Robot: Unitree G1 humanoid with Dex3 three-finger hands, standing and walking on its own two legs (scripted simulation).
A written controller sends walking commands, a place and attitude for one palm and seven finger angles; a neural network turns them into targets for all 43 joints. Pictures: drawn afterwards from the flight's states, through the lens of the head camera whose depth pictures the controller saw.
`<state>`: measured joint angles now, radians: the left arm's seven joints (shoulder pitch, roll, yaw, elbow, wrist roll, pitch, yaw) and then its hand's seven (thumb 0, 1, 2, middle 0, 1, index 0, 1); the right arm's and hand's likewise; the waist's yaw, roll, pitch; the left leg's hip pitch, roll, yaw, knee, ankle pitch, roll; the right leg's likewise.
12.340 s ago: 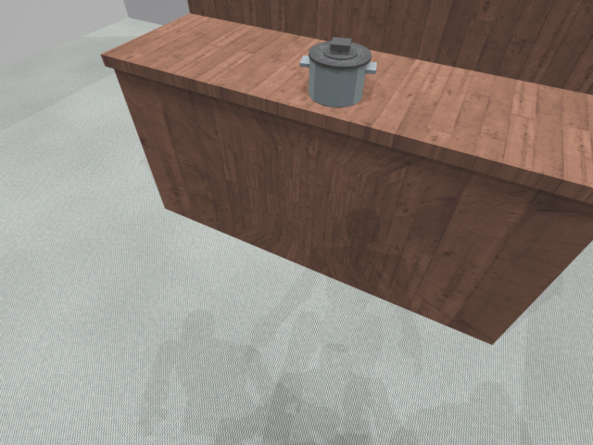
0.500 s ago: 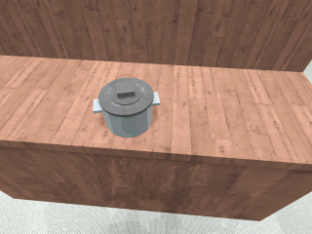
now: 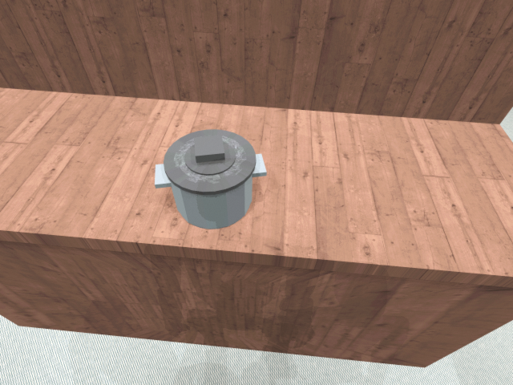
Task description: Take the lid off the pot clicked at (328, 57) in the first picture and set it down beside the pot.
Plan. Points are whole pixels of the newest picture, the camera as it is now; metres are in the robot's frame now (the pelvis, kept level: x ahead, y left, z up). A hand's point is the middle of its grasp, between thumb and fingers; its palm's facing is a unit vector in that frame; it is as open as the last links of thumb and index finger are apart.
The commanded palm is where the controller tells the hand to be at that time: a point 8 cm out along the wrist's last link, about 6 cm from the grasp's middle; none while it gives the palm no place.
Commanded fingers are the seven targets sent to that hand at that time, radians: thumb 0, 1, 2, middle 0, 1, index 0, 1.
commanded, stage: lift the closed hand beside the body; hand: left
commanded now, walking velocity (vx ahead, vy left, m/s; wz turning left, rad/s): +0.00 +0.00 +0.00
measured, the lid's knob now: (209, 148) +0.47 +0.12 +0.11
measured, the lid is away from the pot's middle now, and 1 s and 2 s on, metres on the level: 0.00 0.00 0.00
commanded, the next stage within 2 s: raise the hand higher, near the body in 0.64 s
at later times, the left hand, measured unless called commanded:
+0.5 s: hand out of the picture +0.11 +0.20 -0.03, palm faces +0.24 -0.93 -0.26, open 3.8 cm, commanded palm +0.07 +0.25 +0.01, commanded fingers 0.00 0.90 0.90 -1.30 -1.50 -1.30 -1.50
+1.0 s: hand (72, 378) +0.13 +0.23 +0.04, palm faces +0.32 -0.85 -0.41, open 3.1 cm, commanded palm +0.07 +0.27 +0.08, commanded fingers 0.00 0.90 0.90 -1.30 -1.50 -1.30 -1.50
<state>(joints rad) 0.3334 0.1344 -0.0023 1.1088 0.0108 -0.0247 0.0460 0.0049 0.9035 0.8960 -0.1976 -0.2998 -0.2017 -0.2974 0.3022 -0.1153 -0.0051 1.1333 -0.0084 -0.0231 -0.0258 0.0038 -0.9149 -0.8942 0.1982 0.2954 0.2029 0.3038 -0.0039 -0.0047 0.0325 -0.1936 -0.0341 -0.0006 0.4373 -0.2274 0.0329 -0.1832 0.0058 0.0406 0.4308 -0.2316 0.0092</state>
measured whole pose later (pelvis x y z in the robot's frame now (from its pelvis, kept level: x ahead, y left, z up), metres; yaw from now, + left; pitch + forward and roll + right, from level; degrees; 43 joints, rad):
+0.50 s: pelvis -0.01 -0.01 -0.01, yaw +3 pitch -2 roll -1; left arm 0.64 0.22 0.06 -0.05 -0.02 -0.06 0.07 0.01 0.90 0.90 -0.88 -1.04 -0.88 -1.04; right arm 0.20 -0.23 -0.03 0.50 0.02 -0.16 -0.06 0.01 -0.91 -0.89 0.20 0.30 0.22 0.33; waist 0.04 0.00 -0.01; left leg -0.25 -0.03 -0.05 0.56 -0.28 0.02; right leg -0.21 0.01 -0.01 0.52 -0.28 0.00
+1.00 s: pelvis +0.00 -0.01 -0.01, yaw +3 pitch -3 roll -1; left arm 0.70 0.28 0.18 -0.25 -0.02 -0.07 0.08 0.02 0.89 0.90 -1.29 -1.50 -1.30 -1.49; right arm 0.20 -0.19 0.00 0.63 0.02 -0.16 -0.08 0.01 -0.91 -0.89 0.20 0.30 0.21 0.30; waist 0.06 0.05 0.00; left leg -0.19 -0.03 -0.05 0.53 -0.28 0.02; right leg -0.16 0.01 -0.01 0.49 -0.28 0.00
